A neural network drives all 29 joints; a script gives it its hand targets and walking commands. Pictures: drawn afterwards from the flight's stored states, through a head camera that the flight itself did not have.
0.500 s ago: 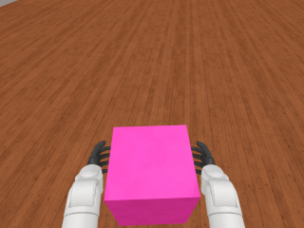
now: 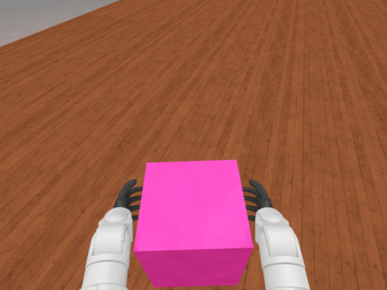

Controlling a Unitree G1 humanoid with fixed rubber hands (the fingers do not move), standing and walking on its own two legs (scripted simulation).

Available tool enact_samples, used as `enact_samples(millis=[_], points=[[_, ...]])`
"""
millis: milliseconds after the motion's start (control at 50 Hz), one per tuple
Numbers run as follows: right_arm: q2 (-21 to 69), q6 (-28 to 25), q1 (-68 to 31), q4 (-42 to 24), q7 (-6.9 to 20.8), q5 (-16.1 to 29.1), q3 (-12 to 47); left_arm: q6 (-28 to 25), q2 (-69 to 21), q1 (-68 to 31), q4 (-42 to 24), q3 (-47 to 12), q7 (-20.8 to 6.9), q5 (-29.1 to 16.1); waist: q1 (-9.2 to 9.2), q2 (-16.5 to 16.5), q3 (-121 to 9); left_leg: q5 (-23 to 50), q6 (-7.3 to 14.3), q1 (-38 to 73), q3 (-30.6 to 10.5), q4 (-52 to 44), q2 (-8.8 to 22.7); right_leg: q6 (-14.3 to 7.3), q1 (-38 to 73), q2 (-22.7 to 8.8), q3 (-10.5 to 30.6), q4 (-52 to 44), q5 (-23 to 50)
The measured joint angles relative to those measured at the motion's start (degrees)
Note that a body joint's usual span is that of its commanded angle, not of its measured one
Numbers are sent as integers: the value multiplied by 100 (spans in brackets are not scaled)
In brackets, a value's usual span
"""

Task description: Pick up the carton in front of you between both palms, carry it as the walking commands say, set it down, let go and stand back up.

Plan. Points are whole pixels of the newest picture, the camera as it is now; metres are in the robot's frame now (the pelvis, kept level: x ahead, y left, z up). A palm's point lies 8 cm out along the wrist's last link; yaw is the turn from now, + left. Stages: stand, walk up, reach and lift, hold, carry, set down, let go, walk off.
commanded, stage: hold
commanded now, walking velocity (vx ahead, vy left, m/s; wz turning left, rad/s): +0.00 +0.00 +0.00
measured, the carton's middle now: (193, 225) +0.31 +0.00 -0.05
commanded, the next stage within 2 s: set down in 0.42 s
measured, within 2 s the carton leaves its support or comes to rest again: neither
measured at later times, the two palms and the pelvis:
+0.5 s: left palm (130, 210) +0.29 +0.13 +0.05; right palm (271, 205) +0.30 -0.17 +0.04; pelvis +0.01 -0.03 +0.00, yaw +2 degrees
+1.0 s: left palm (153, 224) +0.35 +0.11 -0.11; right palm (262, 225) +0.34 -0.19 -0.13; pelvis -0.02 +0.01 -0.05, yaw +0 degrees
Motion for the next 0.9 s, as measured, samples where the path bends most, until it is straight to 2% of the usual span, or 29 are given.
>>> enact_samples(millis=[340,480,560,660,760,840,900], points=[[55,91,-254,243,84,-43,-196,-43,-48,-185,289,337,-134,120,-44,50,-121,-12,140,69,-272,-65,145,-218,104,146,-251,6,-84],[71,84,-319,329,108,-70,-242,-28,-55,-211,314,376,-124,155,-63,34,-123,-8,103,111,-304,-97,141,-212,164,145,-262,-48,-79],[120,-27,-511,551,163,-177,-458,-87,-102,-375,473,511,-105,247,-93,33,-70,-47,36,62,-311,-5,116,-186,133,121,-257,11,-105],[200,-429,-1068,1175,264,-528,-1093,-373,-292,-907,981,1015,-50,552,-158,79,69,-192,-64,-237,-296,372,48,-137,-158,64,-218,353,-242],[23,-1007,-1702,1802,521,-853,-1595,-914,-513,-1478,1417,1557,51,905,-238,166,234,-362,-88,-944,-199,899,-64,-66,-897,-22,-99,871,-386],[-150,-1598,-1972,2064,643,-985,-1688,-1474,-597,-1712,1565,1703,159,981,-263,176,280,-422,-50,-1873,-39,1267,-160,-6,-1890,-86,74,1259,-402],[-297,-2118,-2075,2146,655,-881,-1629,-1982,-613,-1758,1567,1624,291,825,-247,138,346,-446,-23,-2686,90,1559,-229,28,-2751,-128,214,1568,-394]])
